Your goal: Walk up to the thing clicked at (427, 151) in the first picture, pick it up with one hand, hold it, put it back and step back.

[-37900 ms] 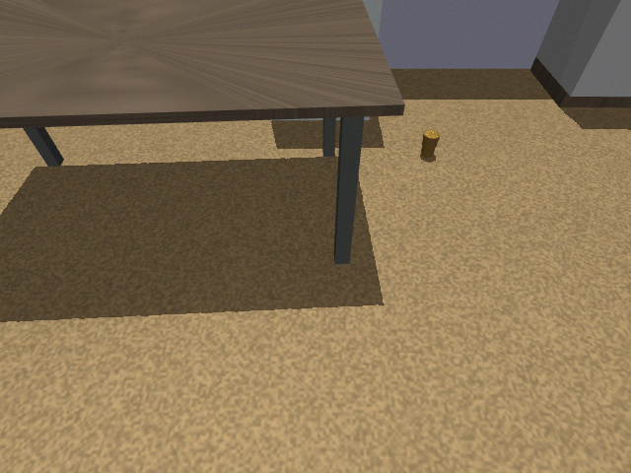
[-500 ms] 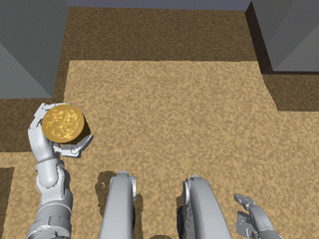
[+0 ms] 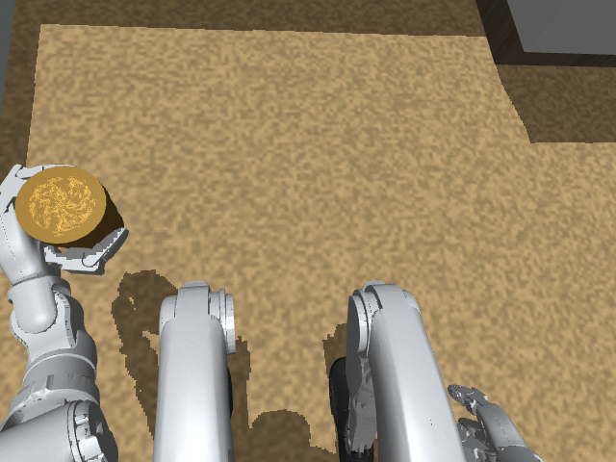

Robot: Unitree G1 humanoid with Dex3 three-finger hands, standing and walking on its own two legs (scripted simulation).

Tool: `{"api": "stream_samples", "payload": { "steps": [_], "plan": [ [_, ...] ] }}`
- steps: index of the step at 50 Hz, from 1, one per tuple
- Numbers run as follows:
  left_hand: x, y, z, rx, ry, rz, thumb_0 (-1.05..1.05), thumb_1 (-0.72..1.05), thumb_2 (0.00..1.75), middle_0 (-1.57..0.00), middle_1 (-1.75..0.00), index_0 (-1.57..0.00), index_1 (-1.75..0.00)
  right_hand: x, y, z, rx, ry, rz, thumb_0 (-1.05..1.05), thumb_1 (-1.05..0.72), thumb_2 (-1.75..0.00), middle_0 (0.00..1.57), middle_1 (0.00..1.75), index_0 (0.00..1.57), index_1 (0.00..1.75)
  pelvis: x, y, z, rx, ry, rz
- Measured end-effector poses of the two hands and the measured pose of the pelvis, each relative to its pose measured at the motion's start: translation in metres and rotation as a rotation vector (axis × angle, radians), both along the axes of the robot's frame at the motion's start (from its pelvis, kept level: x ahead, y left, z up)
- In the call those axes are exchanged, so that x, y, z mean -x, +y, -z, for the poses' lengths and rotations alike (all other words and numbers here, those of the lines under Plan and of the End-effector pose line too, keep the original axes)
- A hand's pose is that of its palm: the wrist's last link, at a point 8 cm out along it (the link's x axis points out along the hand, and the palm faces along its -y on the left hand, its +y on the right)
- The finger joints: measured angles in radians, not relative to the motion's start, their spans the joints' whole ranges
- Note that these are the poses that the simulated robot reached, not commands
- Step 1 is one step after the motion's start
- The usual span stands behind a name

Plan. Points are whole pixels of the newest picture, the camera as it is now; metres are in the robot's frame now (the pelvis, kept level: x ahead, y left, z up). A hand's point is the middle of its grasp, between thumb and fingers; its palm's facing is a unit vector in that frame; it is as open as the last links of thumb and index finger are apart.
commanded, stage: crouch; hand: left
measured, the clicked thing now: (84, 220) +0.40 +0.29 -0.06
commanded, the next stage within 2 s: lower in 0.74 s
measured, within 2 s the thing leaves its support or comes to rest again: neither
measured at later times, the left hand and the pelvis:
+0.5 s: hand (93, 239) +0.40 +0.31 -0.14, palm faces +0.39 -0.92 -0.02, open 10.6 cm; pelvis +0.01 +0.00 -0.06, yaw -3 degrees
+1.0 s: hand (103, 249) +0.40 +0.31 -0.18, palm faces +0.40 -0.92 -0.02, open 10.6 cm; pelvis +0.00 +0.01 -0.08, yaw -6 degrees
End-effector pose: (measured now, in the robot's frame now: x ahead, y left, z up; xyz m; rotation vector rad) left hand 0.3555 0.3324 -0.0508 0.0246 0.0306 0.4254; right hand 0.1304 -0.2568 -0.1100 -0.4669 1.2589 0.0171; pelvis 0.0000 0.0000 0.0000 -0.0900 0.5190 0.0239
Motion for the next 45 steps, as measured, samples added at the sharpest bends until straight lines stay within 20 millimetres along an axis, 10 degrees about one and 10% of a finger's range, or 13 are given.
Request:
{"api": "stream_samples", "payload": {
  "steps": [45],
  "plan": [
    [-0.001,0.019,0.117,0.012,0.030,0.033,-0.05,-0.45,1.04,-0.69,-0.99,-0.71,-1.02,-0.021,-0.004,0.043,0.115,0.049,-0.193,0.01,-0.92,-0.90,0.20,0.30,0.20,0.30,-0.005,0.006,0.073,0.070,-0.125,0.057]
  ]
}}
